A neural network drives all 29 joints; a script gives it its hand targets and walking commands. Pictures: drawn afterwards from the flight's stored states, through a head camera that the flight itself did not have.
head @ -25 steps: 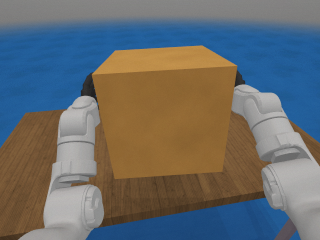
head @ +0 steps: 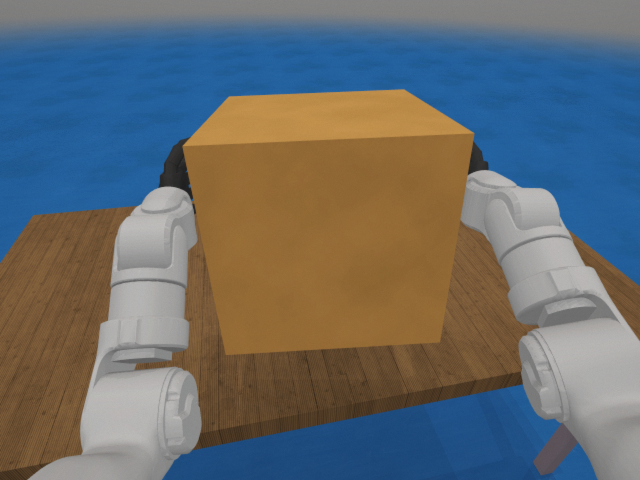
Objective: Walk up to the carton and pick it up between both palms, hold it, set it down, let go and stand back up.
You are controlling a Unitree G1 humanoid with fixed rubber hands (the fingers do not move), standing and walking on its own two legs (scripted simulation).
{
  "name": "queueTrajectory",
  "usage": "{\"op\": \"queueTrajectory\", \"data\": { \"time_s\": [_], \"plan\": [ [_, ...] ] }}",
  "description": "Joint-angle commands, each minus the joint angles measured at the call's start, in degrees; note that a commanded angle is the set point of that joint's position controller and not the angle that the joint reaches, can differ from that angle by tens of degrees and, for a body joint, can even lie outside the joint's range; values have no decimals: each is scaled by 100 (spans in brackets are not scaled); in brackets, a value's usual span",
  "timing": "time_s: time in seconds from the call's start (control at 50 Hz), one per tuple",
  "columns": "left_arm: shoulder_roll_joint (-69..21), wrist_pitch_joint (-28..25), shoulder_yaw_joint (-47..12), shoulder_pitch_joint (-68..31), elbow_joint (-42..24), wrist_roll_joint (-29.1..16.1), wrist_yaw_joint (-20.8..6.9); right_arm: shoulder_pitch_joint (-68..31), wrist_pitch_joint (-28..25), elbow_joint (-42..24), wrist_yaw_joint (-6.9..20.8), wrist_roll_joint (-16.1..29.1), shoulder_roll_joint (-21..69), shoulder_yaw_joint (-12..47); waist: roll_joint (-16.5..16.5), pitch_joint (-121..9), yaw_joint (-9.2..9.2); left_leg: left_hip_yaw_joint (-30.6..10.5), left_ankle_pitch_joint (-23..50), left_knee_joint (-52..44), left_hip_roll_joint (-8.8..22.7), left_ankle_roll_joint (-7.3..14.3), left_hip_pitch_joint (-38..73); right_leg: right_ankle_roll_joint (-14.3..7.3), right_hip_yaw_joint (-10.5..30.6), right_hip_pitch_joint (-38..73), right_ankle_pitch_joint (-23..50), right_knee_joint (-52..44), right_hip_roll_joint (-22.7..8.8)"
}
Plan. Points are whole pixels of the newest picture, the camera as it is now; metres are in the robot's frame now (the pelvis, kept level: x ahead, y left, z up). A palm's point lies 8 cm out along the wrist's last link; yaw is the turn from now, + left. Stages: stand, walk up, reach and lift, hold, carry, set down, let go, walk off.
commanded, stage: hold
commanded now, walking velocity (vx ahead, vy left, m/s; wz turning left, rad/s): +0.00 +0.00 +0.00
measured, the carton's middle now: (324, 207) +0.41 +0.01 +0.20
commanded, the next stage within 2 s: none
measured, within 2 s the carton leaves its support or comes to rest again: neither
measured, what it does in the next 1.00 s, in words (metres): stands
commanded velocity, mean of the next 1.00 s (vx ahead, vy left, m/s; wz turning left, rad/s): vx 0.00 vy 0.00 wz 0.00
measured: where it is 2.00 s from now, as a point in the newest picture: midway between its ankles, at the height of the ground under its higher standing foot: outside the picture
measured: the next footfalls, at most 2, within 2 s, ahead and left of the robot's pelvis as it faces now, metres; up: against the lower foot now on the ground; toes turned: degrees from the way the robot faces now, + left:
none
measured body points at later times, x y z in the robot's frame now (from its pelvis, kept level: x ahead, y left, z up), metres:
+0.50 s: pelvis +0.01 +0.00 +0.00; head -0.09 +0.01 +0.44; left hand +0.37 +0.18 +0.25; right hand +0.39 -0.18 +0.26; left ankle +0.05 +0.14 -0.74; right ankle -0.04 -0.13 -0.74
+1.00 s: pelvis +0.00 +0.00 +0.00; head -0.08 +0.01 +0.44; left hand +0.38 +0.19 +0.23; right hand +0.39 -0.17 +0.24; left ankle +0.05 +0.14 -0.74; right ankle -0.04 -0.13 -0.74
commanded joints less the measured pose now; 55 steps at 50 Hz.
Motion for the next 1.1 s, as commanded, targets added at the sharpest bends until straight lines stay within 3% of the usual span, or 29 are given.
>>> {"op": "queueTrajectory", "data": {
  "time_s": [0.0,0.02,0.12,0.14,0.18,0.26,0.3,0.32,0.38,0.44,0.46,0.48,0.5,0.54,0.56,0.6,0.62,0.64,0.66,0.68,0.7,0.72,0.74,0.78,0.8,0.82,0.98,1.06,1.08],
  "plan": [
    [-3993,-434,-2628,-5420,-1591,-1068,-600,-5438,-357,-2599,763,988,4374,1336,360,-2396,22,396,1737,-20,-343,-55,2279,233,-163,-518,1613,-357,271],
    [-3986,-378,-2554,-5142,-1455,-1004,-621,-5505,-386,-2721,756,1032,4371,1401,228,-2374,111,405,1736,-23,-357,-2,2244,259,-186,-427,1668,-354,274],
    [-4108,-338,-2899,-5194,-2121,-1199,-600,-5496,-379,-3214,744,1227,4326,1552,379,-2807,36,366,2317,122,-362,-136,2491,268,-219,-261,2096,-261,360],
    [-4051,-289,-2778,-5199,-1720,-1050,-602,-5434,-303,-2828,755,1089,4183,1366,455,-2169,2,388,2048,15,-342,-162,2397,230,-217,-558,1816,-349,330],
    [-4008,-255,-2684,-5097,-1684,-1012,-651,-5263,-271,-2692,766,1072,4226,1358,300,-2050,1,401,1951,-28,-323,-120,2328,226,-205,-496,1728,-377,327],
    [-3866,-254,-2622,-5086,-1683,-998,-692,-5479,-286,-2941,725,1095,4328,1486,-3,-2291,103,436,1944,-17,-377,-9,2255,315,-177,-231,1968,-339,302],
    [-3884,-320,-2648,-5403,-1801,-1028,-683,-5496,-289,-2808,723,1104,4462,1438,89,-2204,83,429,1880,-15,-386,-12,2250,319,-180,-361,1902,-311,286],
    [-3928,-289,-2613,-5257,-1618,-1030,-688,-5660,-321,-3056,732,1123,4492,1533,24,-2341,166,444,1907,26,-393,25,2263,316,-171,-335,1893,-324,306],
    [-3836,-289,-2475,-5255,-1237,-879,-717,-5580,-276,-2684,708,981,4494,1377,34,-1989,147,469,1468,-88,-407,65,2074,338,-169,-466,1536,-421,242],
    [-3896,-387,-2527,-5666,-1233,-937,-733,-5505,-250,-2232,718,832,4586,1174,99,-1817,-15,475,1157,-191,-385,50,1971,309,-148,-596,1201,-449,213],
    [-3901,-370,-2415,-5618,-1015,-874,-751,-5650,-290,-2286,726,821,4617,1196,54,-1696,96,493,1117,-199,-392,79,1898,306,-139,-612,1182,-457,201],
    [-3851,-389,-2397,-5590,-1086,-827,-782,-5334,-232,-1933,703,818,4595,1159,55,-1619,-32,489,1271,-199,-371,52,1980,321,-129,-506,1436,-420,193],
    [-3910,-384,-2421,-5614,-1065,-885,-833,-5534,-296,-2200,683,872,4602,1194,166,-1843,28,511,1285,-160,-397,31,1962,319,-96,-410,1538,-406,156],
    [-3853,-380,-2389,-5619,-1047,-799,-874,-5432,-262,-1938,662,866,4443,1094,386,-1710,-53,492,1325,-176,-401,-49,1935,307,-108,-382,1589,-383,146],
    [-3888,-399,-2396,-5529,-1152,-871,-885,-5691,-361,-2397,668,966,4578,1296,214,-2145,98,495,1501,-96,-432,20,1984,350,-151,-229,1739,-347,184],
    [-3816,-431,-2401,-5519,-1177,-892,-868,-5574,-333,-2316,638,1002,4522,1287,228,-2138,-7,465,1660,-48,-431,-23,2058,373,-167,-191,1932,-314,197],
    [-3836,-459,-2320,-5571,-1303,-904,-860,-5713,-372,-2540,634,1029,4631,1404,122,-2383,96,500,1791,0,-456,20,2068,406,-169,-45,2087,-280,207],
    [-3897,-440,-2453,-5241,-1315,-977,-859,-5749,-425,-2898,598,1060,4624,1472,13,-2585,44,465,1928,66,-465,57,2156,429,-159,40,2401,-260,215],
    [-3933,-458,-2499,-5357,-1443,-982,-836,-5728,-415,-2872,570,1080,4615,1455,145,-2525,16,467,2055,81,-467,7,2188,446,-144,-9,2589,-233,219],
    [-3919,-474,-2607,-5424,-1467,-1048,-835,-5655,-417,-2809,564,1041,4520,1318,214,-2486,-140,434,1911,63,-460,-34,2194,445,-167,-126,2442,-262,194],
    [-3881,-463,-2456,-5322,-1376,-973,-830,-5626,-423,-2789,574,1046,4557,1392,149,-2315,-15,462,1836,41,-483,12,2135,433,-165,-163,2268,-296,192],
    [-3946,-434,-2555,-5210,-1390,-965,-835,-5532,-424,-2815,574,1037,4457,1366,231,-2396,-106,445,1896,40,-460,-29,2227,426,-157,-140,2369,-276,206],
    [-3941,-425,-2468,-5176,-1240,-941,-828,-5779,-467,-2996,580,1017,4464,1387,157,-2382,31,468,1738,21,-473,10,2144,407,-155,-218,2111,-328,199],
    [-3819,-441,-2324,-5152,-1106,-825,-837,-5498,-374,-2558,584,904,4436,1307,10,-1934,32,462,1425,-133,-439,42,2048,376,-164,-336,1679,-409,191],
    [-3942,-443,-2431,-5167,-1053,-871,-847,-5696,-443,-2768,609,863,4452,1259,61,-1996,48,466,1364,-134,-418,52,2036,341,-153,-453,1557,-427,194],
    [-3942,-446,-2519,-5183,-1004,-875,-844,-5489,-397,-2495,615,826,4383,1169,160,-1878,-80,455,1356,-152,-404,17,2034,312,-155,-511,1472,-425,193],
    [-4106,-573,-2924,-5918,-1834,-1290,-611,-5695,-401,-2736,765,1037,4581,1313,392,-2658,-45,391,1749,4,-366,-83,2266,284,-191,-583,1604,-294,281],
    [-4158,-482,-2910,-5802,-1727,-1238,-546,-5534,-372,-2528,836,965,4441,1173,522,-2646,-46,356,1613,-34,-287,-111,2350,190,-198,-752,1224,-336,312],
    [-4128,-431,-2852,-5550,-1654,-1185,-538,-5622,-395,-2723,826,1045,4450,1341,463,-2746,74,366,1788,44,-322,-70,2381,199,-178,-621,1398,-332,319]
  ]
}}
